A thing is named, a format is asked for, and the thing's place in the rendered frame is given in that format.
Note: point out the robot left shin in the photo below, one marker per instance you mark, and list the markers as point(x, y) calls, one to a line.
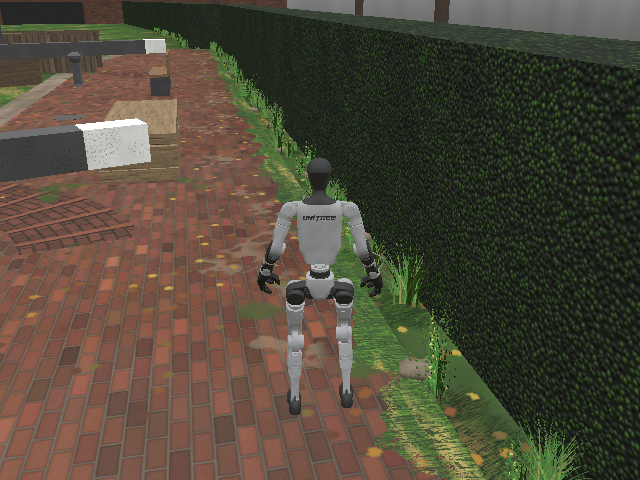
point(294, 362)

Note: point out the right robot upper arm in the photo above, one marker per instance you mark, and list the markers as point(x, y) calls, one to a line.
point(350, 210)

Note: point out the left robot upper arm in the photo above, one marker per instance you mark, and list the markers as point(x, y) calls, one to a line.
point(288, 210)

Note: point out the left robot forearm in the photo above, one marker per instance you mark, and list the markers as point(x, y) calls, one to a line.
point(268, 262)

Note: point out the left robot hand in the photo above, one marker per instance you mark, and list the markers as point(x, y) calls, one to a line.
point(269, 279)

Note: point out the right robot hand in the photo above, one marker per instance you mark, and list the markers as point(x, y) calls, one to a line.
point(377, 282)

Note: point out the robot right thigh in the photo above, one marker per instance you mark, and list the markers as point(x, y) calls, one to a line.
point(343, 296)

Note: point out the right robot forearm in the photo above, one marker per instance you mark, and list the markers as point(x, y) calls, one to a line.
point(369, 263)

